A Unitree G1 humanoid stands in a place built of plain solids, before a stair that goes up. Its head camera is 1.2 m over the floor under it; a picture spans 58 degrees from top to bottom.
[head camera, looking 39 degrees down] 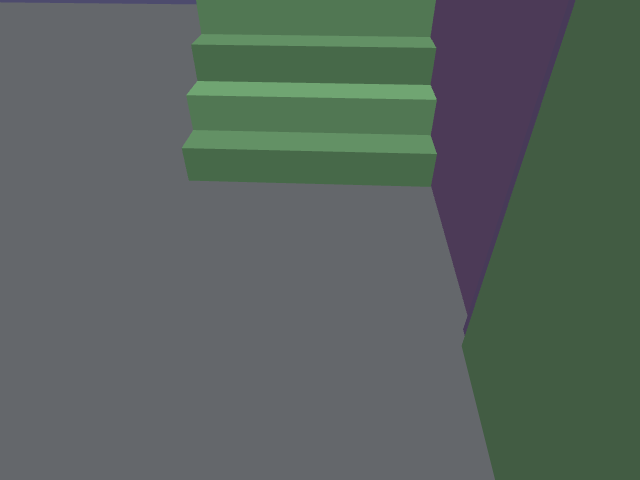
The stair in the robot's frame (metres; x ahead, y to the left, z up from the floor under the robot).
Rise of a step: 0.19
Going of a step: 0.21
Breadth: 1.28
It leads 3 degrees to the right of straight ahead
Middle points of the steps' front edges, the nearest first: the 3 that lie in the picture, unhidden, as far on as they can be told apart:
1.95 0.06 0.19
2.16 0.05 0.38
2.37 0.04 0.57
